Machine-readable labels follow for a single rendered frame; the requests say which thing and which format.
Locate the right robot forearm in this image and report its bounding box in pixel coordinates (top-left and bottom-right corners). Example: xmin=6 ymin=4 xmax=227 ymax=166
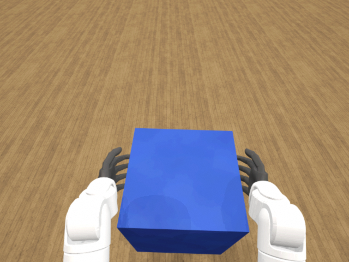
xmin=249 ymin=181 xmax=306 ymax=262

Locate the carton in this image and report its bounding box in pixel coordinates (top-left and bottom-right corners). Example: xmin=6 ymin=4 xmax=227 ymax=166
xmin=117 ymin=128 xmax=250 ymax=254

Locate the left robot forearm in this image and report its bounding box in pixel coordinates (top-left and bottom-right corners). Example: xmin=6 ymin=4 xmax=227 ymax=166
xmin=63 ymin=177 xmax=118 ymax=262

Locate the left robot hand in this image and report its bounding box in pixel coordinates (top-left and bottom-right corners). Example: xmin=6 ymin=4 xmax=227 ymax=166
xmin=98 ymin=147 xmax=130 ymax=192

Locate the right robot hand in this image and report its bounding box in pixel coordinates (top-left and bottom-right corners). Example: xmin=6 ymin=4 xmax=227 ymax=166
xmin=237 ymin=148 xmax=268 ymax=196

